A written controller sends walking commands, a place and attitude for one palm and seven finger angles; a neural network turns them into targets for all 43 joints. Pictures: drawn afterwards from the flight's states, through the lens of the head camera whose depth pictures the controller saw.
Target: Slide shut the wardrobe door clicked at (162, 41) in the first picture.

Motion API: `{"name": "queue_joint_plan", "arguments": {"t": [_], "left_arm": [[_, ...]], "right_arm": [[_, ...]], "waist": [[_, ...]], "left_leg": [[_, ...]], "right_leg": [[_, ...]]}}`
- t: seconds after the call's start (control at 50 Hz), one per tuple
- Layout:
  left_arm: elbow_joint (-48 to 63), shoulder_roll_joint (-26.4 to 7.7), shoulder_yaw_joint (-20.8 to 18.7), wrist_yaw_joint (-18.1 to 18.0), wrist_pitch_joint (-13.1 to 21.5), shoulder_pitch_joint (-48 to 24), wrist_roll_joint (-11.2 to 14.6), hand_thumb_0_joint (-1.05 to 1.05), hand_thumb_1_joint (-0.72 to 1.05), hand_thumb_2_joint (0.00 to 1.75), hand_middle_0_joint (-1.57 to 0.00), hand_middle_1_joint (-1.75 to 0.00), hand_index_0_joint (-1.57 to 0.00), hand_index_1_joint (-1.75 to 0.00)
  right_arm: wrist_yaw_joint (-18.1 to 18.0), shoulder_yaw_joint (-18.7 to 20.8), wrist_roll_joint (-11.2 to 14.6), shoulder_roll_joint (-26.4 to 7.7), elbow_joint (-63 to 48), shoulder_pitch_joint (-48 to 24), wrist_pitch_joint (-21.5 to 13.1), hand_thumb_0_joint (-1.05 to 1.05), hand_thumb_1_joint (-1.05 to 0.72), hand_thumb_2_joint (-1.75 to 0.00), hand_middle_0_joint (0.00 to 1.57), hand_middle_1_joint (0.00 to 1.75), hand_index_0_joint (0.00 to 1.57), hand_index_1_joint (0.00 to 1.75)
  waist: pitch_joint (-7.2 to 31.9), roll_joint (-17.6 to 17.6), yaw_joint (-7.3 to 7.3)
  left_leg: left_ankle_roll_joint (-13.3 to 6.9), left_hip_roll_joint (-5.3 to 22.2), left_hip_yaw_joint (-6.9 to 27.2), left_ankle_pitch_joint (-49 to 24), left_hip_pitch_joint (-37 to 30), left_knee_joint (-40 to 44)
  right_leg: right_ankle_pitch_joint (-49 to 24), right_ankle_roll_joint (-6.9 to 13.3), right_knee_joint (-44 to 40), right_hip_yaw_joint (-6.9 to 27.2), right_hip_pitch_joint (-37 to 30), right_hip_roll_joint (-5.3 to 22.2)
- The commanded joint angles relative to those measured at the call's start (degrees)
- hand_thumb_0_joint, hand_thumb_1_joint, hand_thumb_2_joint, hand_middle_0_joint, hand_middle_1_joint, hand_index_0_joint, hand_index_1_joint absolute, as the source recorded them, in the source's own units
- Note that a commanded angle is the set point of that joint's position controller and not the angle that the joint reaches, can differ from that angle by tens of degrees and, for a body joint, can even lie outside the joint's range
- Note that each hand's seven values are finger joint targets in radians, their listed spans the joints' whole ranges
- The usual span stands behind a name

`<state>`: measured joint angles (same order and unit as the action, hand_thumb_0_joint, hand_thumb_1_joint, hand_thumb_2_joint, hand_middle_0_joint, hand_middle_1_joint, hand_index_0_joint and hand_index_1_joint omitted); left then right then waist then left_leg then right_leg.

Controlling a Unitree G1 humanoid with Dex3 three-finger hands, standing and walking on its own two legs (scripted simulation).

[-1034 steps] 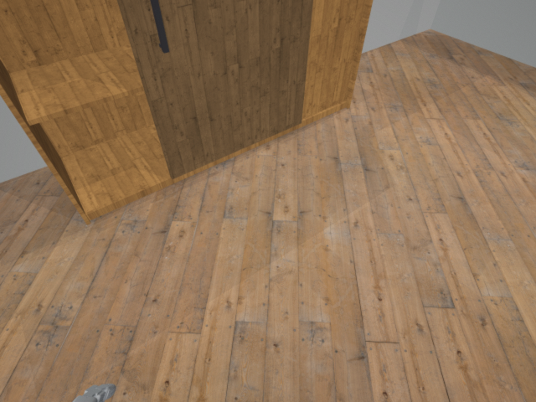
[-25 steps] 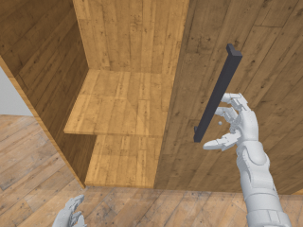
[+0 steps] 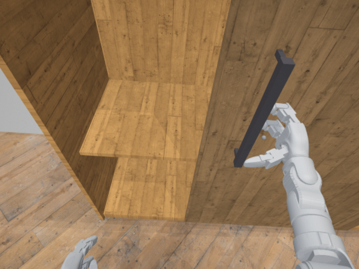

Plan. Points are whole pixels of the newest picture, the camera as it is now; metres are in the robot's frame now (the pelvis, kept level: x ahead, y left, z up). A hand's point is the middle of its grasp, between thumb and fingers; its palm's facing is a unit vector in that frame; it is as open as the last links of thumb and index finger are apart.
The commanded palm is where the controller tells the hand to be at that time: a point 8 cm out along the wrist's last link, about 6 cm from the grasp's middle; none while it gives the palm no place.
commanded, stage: slide the fingers in behind the handle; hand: right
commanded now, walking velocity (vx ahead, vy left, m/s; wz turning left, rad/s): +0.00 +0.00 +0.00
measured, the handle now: (254, 119) +0.44 -0.12 +0.12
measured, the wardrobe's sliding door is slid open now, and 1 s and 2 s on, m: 0.43 0.43 0.43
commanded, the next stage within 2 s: move the hooked fingers beside the handle in 0.54 s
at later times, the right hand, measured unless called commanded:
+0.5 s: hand (265, 146) +0.37 -0.14 +0.11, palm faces -0.03 +1.00 -0.01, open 14.1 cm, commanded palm +0.35 -0.19 +0.10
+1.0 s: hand (264, 144) +0.37 -0.14 +0.11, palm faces -0.04 +1.00 -0.02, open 14.0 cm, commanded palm +0.35 -0.19 +0.10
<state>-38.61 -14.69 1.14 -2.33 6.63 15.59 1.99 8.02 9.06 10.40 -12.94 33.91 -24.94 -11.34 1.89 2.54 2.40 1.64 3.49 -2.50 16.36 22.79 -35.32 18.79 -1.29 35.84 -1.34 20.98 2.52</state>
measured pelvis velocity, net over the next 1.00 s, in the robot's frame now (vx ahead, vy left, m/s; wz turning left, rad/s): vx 0.00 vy -0.01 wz -0.01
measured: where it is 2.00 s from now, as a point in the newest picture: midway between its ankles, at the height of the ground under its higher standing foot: outside the picture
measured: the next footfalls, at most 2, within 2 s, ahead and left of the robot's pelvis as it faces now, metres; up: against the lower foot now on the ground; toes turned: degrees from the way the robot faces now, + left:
none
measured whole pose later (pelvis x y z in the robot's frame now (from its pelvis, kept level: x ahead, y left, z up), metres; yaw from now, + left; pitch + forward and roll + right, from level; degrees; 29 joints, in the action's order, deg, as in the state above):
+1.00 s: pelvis +0.00 -0.01 +0.00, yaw +0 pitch +4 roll +0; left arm -38.2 -14.1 1.3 -1.9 8.1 14.9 1.9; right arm 6.9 6.3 10.7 -10.8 26.7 -19.5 -9.7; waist 2.4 2.7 1.3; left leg 2.2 4.1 -2.6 16.8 21.9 -35.3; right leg 19.3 -0.8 36.2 -1.1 20.4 1.9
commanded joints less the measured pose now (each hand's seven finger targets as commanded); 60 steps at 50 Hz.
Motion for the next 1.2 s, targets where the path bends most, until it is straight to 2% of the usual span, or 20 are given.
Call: {"name": "queue_joint_plan", "arguments": {"t": [0.0,0.02,0.08,0.1,0.2,0.22,0.3,0.34,0.4,0.46,0.5,0.64,0.78,0.8,0.86,0.9,0.94,1.02,1.1,1.18], "left_arm": [[7.1,-7.3,-2.6,-0.4,2.9,-1.6,0.1,0.0,0.9,0.9,-0.2,-0.3,-0.2,-0.3],[7.2,-7.2,-2.6,-0.4,2.8,-1.4,0.1,0.0,0.9,0.9,-0.2,-0.3,-0.2,-0.3],[7.7,-7.2,-2.7,-0.3,2.8,-1.8,0.2,0.0,0.9,0.9,-0.2,-0.3,-0.2,-0.3],[7.4,-7.5,-2.8,-0.2,2.7,-1.7,0.1,0.0,0.9,0.9,-0.2,-0.3,-0.2,-0.3],[8.3,-7.3,-2.7,-0.2,2.8,-2.7,0.3,0.0,0.9,0.9,-0.2,-0.3,-0.2,-0.3],[8.6,-6.7,-2.7,-0.2,2.9,-2.7,0.3,0.0,0.9,0.9,-0.2,-0.3,-0.2,-0.3],[8.3,-7.1,-2.6,-0.5,3.6,-3.4,0.5,0.0,0.9,0.9,-0.2,-0.3,-0.2,-0.3],[8.3,-6.7,-2.5,-0.5,3.8,-3.6,0.5,0.0,0.9,0.9,-0.2,-0.3,-0.2,-0.3],[7.9,-7.4,-2.5,-0.5,4.0,-3.7,0.4,0.0,0.9,0.9,-0.2,-0.3,-0.2,-0.3],[8.3,-6.3,-2.4,-0.4,4.4,-4.3,0.4,0.0,0.9,0.9,-0.2,-0.3,-0.2,-0.3],[8.0,-6.8,-2.4,-0.3,4.5,-4.4,0.5,0.0,0.9,0.9,-0.2,-0.3,-0.2,-0.3],[7.8,-6.4,-2.3,-0.5,4.8,-4.5,0.4,0.0,0.9,0.9,-0.2,-0.3,-0.2,-0.3],[7.9,-6.5,-2.1,-0.6,4.5,-4.5,0.3,0.0,0.9,0.9,-0.2,-0.3,-0.2,-0.3],[7.5,-6.8,-2.1,-0.7,4.3,-4.1,0.1,0.0,0.9,0.9,-0.2,-0.3,-0.2,-0.3],[8.3,-6.3,-2.1,-0.5,4.6,-4.3,0.1,0.0,0.9,0.9,-0.2,-0.3,-0.2,-0.3],[8.1,-6.6,-2.2,-0.4,4.5,-3.9,0.0,0.0,0.9,0.9,-0.2,-0.3,-0.2,-0.3],[8.7,-6.2,-2.3,-0.1,4.7,-4.0,0.0,0.0,0.9,0.9,-0.2,-0.3,-0.2,-0.3],[8.5,-6.5,-2.2,-0.2,4.5,-4.0,0.1,0.0,0.9,0.9,-0.2,-0.3,-0.2,-0.3],[8.3,-6.8,-2.4,-0.3,4.4,-4.2,0.1,0.0,0.9,0.9,-0.2,-0.3,-0.2,-0.3],[8.6,-6.5,-2.3,-0.5,4.3,-4.3,0.1,0.0,0.9,0.9,-0.2,-0.3,-0.2,-0.3]], "right_arm": [[0.7,3.0,0.9,-9.3,-12.7,-21.5,-4.6,0.0,0.5,-0.3,0.3,1.2,0.3,1.2],[0.7,3.1,1.0,-8.9,-12.5,-21.6,-4.6,0.0,0.5,-0.3,0.3,1.2,0.3,1.2],[1.0,3.7,1.0,-9.2,-13.3,-19.1,-4.7,0.0,0.5,-0.3,0.3,1.2,0.3,1.2],[0.8,4.6,0.8,-10.9,-13.4,-18.4,-4.7,0.0,0.5,-0.3,0.3,1.2,0.3,1.2],[0.8,4.6,1.0,-11.4,-17.5,-17.0,-4.9,0.0,0.5,-0.3,0.3,1.2,0.3,1.2],[1.1,3.3,1.1,-8.8,-17.6,-15.5,-4.7,0.0,0.5,-0.3,0.3,1.2,0.3,1.2],[0.7,1.2,1.4,-7.1,-18.2,-15.9,-4.1,0.0,0.5,-0.3,0.3,1.2,0.3,1.2],[0.4,-1.4,1.1,-4.4,-19.9,-17.4,-3.8,0.0,0.5,-0.3,0.3,1.2,0.3,1.2],[-0.8,0.8,1.0,-7.1,-19.0,-15.8,-3.1,0.0,0.5,-0.3,0.3,1.2,0.3,1.2],[-1.2,-3.6,-0.3,-2.6,-21.7,-18.2,-3.4,0.0,0.5,-0.3,0.3,1.2,0.3,1.2],[-1.6,-3.3,-0.2,-3.7,-20.6,-18.6,-3.0,0.0,0.5,-0.3,0.3,1.2,0.3,1.2],[-1.5,-5.6,-0.3,-0.6,-20.1,-19.4,-2.5,0.0,0.5,-0.3,0.3,1.2,0.3,1.2],[-0.6,-3.4,-0.2,-3.1,-18.9,-19.4,-2.3,0.0,0.5,-0.3,0.3,1.2,0.3,1.2],[-0.7,-1.4,-0.3,-5.7,-17.9,-19.2,-2.2,0.0,0.5,-0.3,0.3,1.2,0.3,1.2],[0.0,-2.5,0.4,-3.4,-20.5,-18.1,-2.5,0.0,0.5,-0.3,0.3,1.2,0.3,1.2],[-0.3,-0.4,0.5,-5.7,-19.5,-15.6,-2.4,0.0,0.5,-0.3,0.3,1.2,0.3,1.2],[-0.1,-1.5,0.8,-3.8,-22.1,-15.1,-2.8,0.0,0.5,-0.3,0.3,1.2,0.3,1.2],[-0.4,-0.3,0.4,-5.9,-22.2,-14.9,-2.7,0.0,0.5,-0.3,0.3,1.2,0.3,1.2],[-0.4,1.8,0.6,-7.9,-21.3,-12.6,-2.4,0.0,0.5,-0.3,0.3,1.2,0.3,1.2],[0.3,1.9,1.1,-7.5,-22.5,-12.6,-2.3,0.0,0.5,-0.3,0.3,1.2,0.3,1.2]], "waist": [[16.9,-2.3,-0.1],[17.0,-4.4,0.45],[16.7,-3.0,-0.4],[16.5,-4.6,-0.48],[16.0,-1.7,-1.04],[16.0,-1.3,-0.61],[13.6,-3.3,0.04],[13.9,-1.5,0.63],[13.3,-5.2,-0.03],[14.5,-1.2,0.55],[13.8,-2.4,0.44],[14.3,-2.9,1.01],[14.6,-3.0,0.62],[14.7,-3.8,0.11],[16.8,-0.9,-0.18],[16.1,-4.0,-0.71],[17.0,-2.8,-0.63],[14.2,-3.3,-0.18],[14.7,-3.6,-1.11],[15.7,-3.0,-0.81]], "left_leg": [[-2.5,-2.9,-0.5,-17.3,-9.5,3.5],[-2.2,-3.1,-0.5,-16.9,-9.4,3.7],[-2.3,-2.9,-0.4,-17.0,-10.0,3.4],[-2.3,-2.8,-0.4,-17.0,-10.5,3.7],[-2.4,-2.8,-0.1,-16.1,-10.6,4.1],[-2.3,-3.0,-0.3,-15.8,-10.1,4.1],[-2.3,-3.1,-0.8,-12.8,-8.1,4.6],[-2.2,-3.1,-1.1,-11.8,-6.8,4.3],[-2.2,-3.0,-1.0,-10.9,-7.5,4.8],[-2.3,-2.9,-1.2,-11.2,-6.2,3.9],[-2.5,-2.9,-1.2,-10.7,-5.9,4.2],[-2.3,-3.0,-1.4,-11.4,-5.1,3.5],[-2.3,-2.8,-1.2,-11.9,-5.8,3.4],[-2.5,-2.9,-1.2,-11.9,-6.6,3.3],[-2.5,-2.9,-1.3,-14.3,-7.4,3.0],[-2.5,-3.1,-1.5,-15.6,-8.7,3.1],[-2.3,-3.0,-1.4,-17.2,-9.2,3.0],[-2.3,-3.1,-1.4,-15.8,-8.6,3.6],[-2.3,-2.9,-1.1,-15.8,-9.7,4.0],[-2.2,-2.8,-1.1,-17.6,-10.6,3.7]], "right_leg": [[-13.7,1.8,-4.2,0.2,-4.3,-2.5],[-12.8,2.0,-4.3,0.1,-4.1,-2.5],[-12.6,1.9,-4.7,-0.2,-3.4,-2.5],[-12.8,2.1,-4.5,-0.1,-3.1,-2.4],[-12.3,1.9,-5.1,-0.3,-3.6,-2.5],[-12.1,2.0,-5.2,-0.5,-4.2,-2.4],[-10.2,1.9,-5.6,0.3,-4.1,-2.0],[-9.8,1.7,-5.7,0.6,-5.2,-2.0],[-9.0,1.9,-5.7,0.9,-4.2,-2.0],[-10.2,1.6,-5.4,1.0,-6.2,-2.0],[-10.1,1.7,-5.2,1.4,-5.7,-2.1],[-10.6,1.7,-4.6,1.6,-6.2,-2.0],[-10.6,1.7,-4.3,1.4,-5.3,-2.4],[-11.0,1.7,-4.4,1.7,-4.7,-2.3],[-13.3,1.5,-4.3,1.4,-6.5,-2.4],[-14.8,1.6,-4.4,1.6,-5.5,-2.3],[-15.7,1.6,-4.5,1.1,-6.3,-2.3],[-14.0,1.7,-5.0,1.0,-5.2,-2.2],[-13.9,1.8,-5.1,0.7,-4.9,-2.2],[-14.9,1.7,-5.3,0.5,-5.3,-2.3]]}}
